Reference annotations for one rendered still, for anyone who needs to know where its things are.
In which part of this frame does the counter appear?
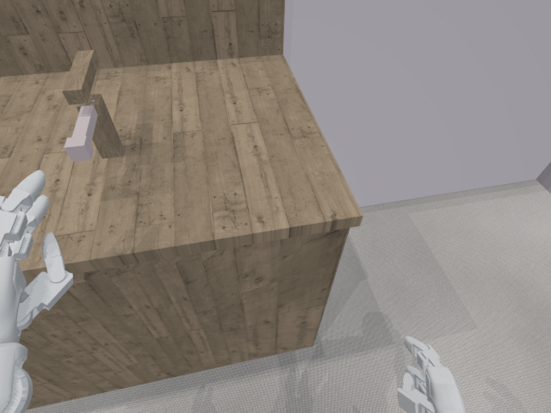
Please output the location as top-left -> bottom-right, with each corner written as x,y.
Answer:
0,0 -> 363,410

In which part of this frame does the left robot forearm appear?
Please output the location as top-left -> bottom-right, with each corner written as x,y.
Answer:
0,342 -> 33,413

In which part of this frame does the robot left hand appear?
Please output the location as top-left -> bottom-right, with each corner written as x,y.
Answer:
0,170 -> 73,344

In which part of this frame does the robot right hand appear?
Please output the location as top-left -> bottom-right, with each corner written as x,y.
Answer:
398,336 -> 466,413

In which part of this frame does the tap lever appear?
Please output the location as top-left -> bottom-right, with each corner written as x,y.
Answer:
64,100 -> 98,162

